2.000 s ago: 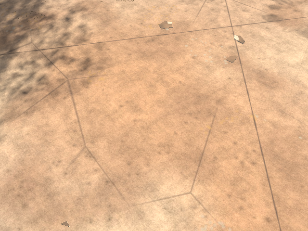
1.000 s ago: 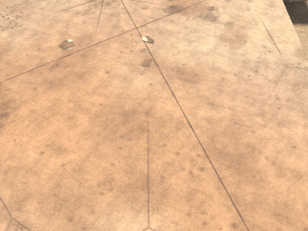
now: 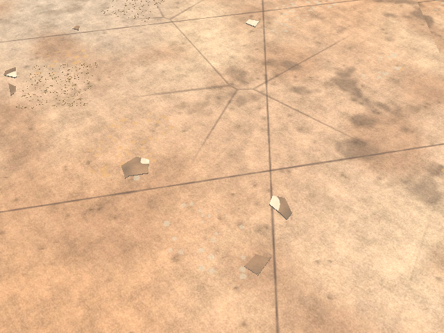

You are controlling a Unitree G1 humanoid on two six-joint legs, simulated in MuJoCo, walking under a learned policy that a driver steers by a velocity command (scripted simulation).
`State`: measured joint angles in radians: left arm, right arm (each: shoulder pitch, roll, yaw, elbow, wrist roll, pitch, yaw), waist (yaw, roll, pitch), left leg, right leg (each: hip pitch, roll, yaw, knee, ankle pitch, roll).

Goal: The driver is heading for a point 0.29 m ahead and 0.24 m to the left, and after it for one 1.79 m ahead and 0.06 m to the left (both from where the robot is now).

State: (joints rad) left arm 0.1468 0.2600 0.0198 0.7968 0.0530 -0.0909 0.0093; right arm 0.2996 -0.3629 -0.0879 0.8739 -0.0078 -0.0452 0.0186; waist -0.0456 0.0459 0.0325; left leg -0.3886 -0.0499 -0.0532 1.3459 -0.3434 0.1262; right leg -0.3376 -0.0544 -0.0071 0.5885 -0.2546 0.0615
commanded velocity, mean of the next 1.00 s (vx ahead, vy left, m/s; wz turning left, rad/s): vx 0.51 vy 0.00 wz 0.15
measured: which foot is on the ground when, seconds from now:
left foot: up 0.00-0.30, down 0.32-0.72, up 0.74-1.00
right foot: down 0.00-0.32, up 0.34-0.70, down 0.72-1.00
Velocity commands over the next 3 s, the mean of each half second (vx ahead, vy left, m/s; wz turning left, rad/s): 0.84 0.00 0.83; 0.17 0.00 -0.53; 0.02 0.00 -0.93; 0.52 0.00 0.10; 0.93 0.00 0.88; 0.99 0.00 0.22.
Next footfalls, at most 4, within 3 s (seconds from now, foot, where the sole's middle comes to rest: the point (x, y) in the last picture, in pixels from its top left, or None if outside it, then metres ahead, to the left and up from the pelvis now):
0.32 left None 0.46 0.07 -0.76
0.72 right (201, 240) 0.80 0.09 -0.76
1.16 left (142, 245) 0.79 0.29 -0.76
1.66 right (214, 281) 0.65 0.05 -0.76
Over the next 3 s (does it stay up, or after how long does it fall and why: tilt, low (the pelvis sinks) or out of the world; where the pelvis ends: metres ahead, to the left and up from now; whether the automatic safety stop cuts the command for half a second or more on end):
stays up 1.70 0.16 -0.01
